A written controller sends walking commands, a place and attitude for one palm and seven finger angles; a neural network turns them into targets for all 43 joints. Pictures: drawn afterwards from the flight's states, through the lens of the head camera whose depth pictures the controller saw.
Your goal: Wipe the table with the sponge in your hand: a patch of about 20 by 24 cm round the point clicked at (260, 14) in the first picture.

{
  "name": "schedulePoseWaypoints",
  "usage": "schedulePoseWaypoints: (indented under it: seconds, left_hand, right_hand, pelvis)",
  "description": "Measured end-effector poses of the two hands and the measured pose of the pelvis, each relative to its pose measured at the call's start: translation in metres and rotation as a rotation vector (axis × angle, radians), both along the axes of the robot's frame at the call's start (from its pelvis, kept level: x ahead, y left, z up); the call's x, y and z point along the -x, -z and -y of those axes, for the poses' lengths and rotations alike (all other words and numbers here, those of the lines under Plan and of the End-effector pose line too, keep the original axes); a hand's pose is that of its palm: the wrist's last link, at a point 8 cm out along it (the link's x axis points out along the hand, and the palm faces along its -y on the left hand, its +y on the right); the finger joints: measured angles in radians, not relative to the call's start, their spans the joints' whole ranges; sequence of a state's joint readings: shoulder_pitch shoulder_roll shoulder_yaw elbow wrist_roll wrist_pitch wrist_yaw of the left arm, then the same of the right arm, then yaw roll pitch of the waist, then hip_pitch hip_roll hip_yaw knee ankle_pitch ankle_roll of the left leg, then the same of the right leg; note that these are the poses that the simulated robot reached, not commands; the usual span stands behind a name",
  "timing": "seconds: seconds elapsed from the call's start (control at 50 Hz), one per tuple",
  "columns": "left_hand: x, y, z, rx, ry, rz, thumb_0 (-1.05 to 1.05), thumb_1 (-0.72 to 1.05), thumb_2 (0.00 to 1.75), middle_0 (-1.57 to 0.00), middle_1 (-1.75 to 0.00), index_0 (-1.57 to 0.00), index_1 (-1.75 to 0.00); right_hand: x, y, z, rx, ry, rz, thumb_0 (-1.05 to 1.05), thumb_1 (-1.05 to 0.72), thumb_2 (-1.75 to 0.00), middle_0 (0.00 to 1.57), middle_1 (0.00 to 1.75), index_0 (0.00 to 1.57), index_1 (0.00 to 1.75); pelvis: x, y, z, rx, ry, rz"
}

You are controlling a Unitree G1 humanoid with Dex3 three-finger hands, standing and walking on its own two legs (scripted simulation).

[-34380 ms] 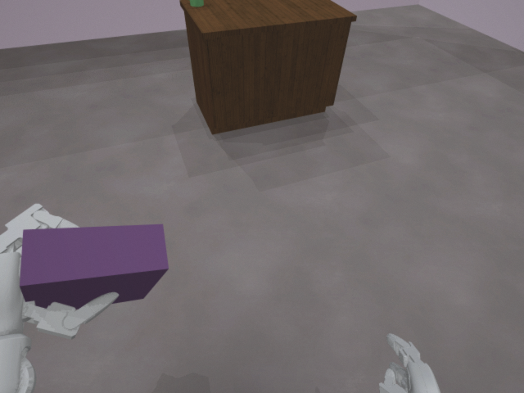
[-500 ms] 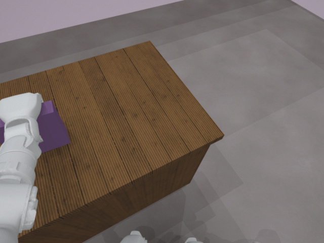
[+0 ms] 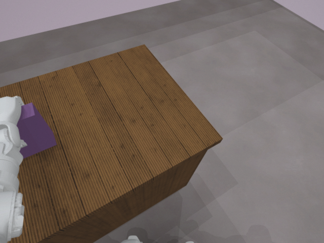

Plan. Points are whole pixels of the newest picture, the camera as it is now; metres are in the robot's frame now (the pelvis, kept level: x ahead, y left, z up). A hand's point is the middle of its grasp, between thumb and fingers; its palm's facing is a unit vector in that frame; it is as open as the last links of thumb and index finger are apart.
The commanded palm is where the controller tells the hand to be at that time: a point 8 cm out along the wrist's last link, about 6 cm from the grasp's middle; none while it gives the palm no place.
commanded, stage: slide back across to the first lane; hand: left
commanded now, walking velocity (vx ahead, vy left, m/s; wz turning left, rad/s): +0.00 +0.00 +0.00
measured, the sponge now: (21, 140) +0.38 +0.39 -0.03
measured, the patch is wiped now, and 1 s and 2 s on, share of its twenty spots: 0.95 0.95 1.00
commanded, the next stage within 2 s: wipe back along the first lane in 0.32 s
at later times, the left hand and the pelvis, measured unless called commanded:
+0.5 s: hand out of the picture +0.35 +0.44 +0.02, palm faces -0.12 -0.04 -0.99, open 9.9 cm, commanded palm +0.32 +0.41 +0.06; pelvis +0.01 +0.01 +0.00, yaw +2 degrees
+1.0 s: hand out of the picture +0.31 +0.41 +0.02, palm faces -0.08 -0.02 -1.00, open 9.9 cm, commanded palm +0.28 +0.38 +0.04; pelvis +0.01 +0.02 +0.01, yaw +2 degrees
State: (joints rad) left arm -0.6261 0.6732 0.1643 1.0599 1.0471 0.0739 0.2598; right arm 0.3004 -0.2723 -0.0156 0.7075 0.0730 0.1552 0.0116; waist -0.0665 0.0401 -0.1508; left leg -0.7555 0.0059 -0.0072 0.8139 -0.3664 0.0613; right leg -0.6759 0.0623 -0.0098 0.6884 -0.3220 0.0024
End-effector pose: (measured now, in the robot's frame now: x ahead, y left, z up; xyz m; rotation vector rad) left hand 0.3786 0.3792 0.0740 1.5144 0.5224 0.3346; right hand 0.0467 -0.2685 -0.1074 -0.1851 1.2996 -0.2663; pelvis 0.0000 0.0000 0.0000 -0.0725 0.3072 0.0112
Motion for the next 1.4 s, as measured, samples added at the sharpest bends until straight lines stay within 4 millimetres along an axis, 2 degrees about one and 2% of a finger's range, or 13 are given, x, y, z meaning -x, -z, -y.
schedulePoseWaypoints:
  seconds: [0.16, 0.32, 0.5, 0.74, 0.9, 1.2, 1.4]
  left_hand:
    - [0.016, -0.003, -0.028, 0.014, -0.036, -0.032, 0.01, -0.52, 1.12, -0.76, -1.38, -0.75, -1.41]
    - [0.029, 0.0, -0.039, 0.006, 0.007, -0.023, 0.0, -0.52, 1.12, -0.76, -1.38, -0.75, -1.41]
    - [0.041, 0.0, -0.05, -0.002, -0.016, -0.012, 0.0, -0.52, 1.12, -0.76, -1.38, -0.75, -1.41]
    - [0.059, 0.002, -0.039, -0.021, 0.0, 0.0, 0.0, -0.5, 1.11, -0.74, -1.38, -0.74, -1.41]
    - [0.071, 0.003, -0.032, -0.022, -0.003, 0.013, 0.0, -0.49, 1.1, -0.74, -1.38, -0.73, -1.42]
    - [0.094, 0.003, -0.013, -0.022, -0.015, 0.027, 0.0, -0.49, 1.09, -0.73, -1.39, -0.73, -1.42]
    - [0.116, 0.002, 0.006, -0.023, -0.009, 0.045, 0.0, -0.48, 1.09, -0.73, -1.39, -0.73, -1.42]
  right_hand:
    - [-0.029, -0.008, -0.005, 0.012, -0.039, 0.046, 0.01, -0.91, -0.9, 0.2, 0.3, 0.2, 0.3]
    - [-0.059, -0.011, -0.012, 0.018, -0.079, 0.082, 0.01, -0.91, -0.9, 0.2, 0.3, 0.2, 0.3]
    - [-0.071, -0.008, -0.021, -0.003, -0.106, 0.091, 0.01, -0.91, -0.9, 0.2, 0.3, 0.2, 0.3]
    - [-0.065, -0.006, -0.03, -0.027, -0.092, 0.095, 0.01, -0.91, -0.9, 0.2, 0.3, 0.2, 0.3]
    - [-0.069, -0.008, -0.031, -0.033, -0.099, 0.127, 0.01, -0.91, -0.9, 0.2, 0.3, 0.2, 0.3]
    - [-0.105, -0.014, -0.039, -0.054, -0.151, 0.232, 0.01, -0.91, -0.9, 0.2, 0.3, 0.2, 0.3]
    - [-0.13, -0.017, -0.043, -0.084, -0.182, 0.297, 0.01, -0.91, -0.9, 0.2, 0.3, 0.2, 0.3]
  pelvis:
    - [-0.007, -0.004, -0.006, 0.004, -0.014, 0.017]
    - [-0.012, -0.004, -0.011, 0.011, -0.023, 0.018]
    - [-0.012, -0.003, -0.015, 0.015, -0.032, 0.02]
    - [-0.009, -0.005, -0.017, 0.013, -0.032, 0.044]
    - [-0.008, -0.006, -0.017, 0.009, -0.031, 0.058]
    - [-0.009, -0.007, -0.014, 0.0, -0.04, 0.084]
    - [-0.015, -0.009, -0.008, -0.007, -0.042, 0.1]
